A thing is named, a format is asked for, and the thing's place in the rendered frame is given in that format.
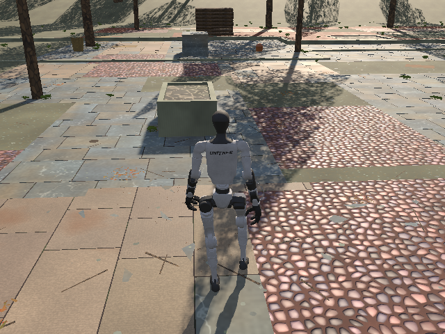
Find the right robot upper arm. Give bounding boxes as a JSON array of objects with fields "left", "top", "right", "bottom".
[{"left": 236, "top": 140, "right": 252, "bottom": 180}]

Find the robot right hand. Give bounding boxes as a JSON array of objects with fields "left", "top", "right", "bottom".
[{"left": 245, "top": 204, "right": 261, "bottom": 225}]

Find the robot left thigh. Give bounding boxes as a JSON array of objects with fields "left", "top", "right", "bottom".
[{"left": 199, "top": 195, "right": 217, "bottom": 249}]

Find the robot left forearm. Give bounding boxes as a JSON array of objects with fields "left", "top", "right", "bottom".
[{"left": 186, "top": 169, "right": 198, "bottom": 198}]

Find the robot left hand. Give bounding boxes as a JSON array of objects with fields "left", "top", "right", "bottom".
[{"left": 185, "top": 196, "right": 200, "bottom": 211}]

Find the robot right forearm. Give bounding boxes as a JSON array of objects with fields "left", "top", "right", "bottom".
[{"left": 246, "top": 170, "right": 260, "bottom": 206}]

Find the left robot upper arm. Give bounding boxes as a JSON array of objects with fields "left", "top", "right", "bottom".
[{"left": 191, "top": 141, "right": 207, "bottom": 179}]

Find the robot torso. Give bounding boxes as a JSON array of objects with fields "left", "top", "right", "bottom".
[{"left": 205, "top": 137, "right": 238, "bottom": 209}]

